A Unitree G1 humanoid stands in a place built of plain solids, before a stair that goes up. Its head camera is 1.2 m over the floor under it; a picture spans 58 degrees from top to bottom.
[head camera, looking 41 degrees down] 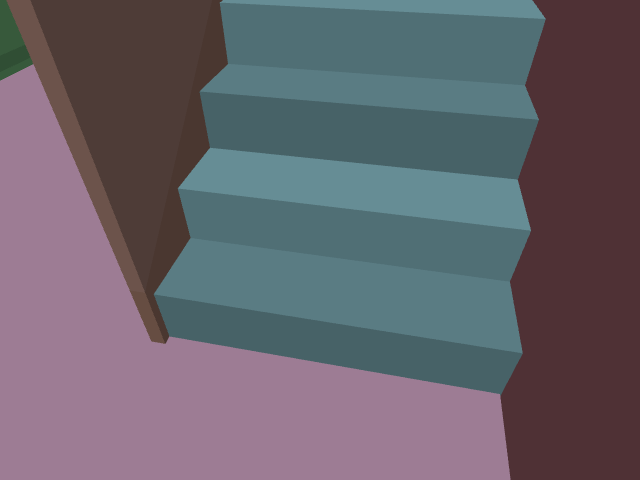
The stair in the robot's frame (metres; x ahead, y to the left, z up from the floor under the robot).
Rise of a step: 0.21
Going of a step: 0.27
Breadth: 1.07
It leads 11 degrees to the right of straight ahead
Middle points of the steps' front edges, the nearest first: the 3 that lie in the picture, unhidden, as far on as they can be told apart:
0.78 -0.02 0.21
1.04 -0.07 0.42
1.31 -0.12 0.63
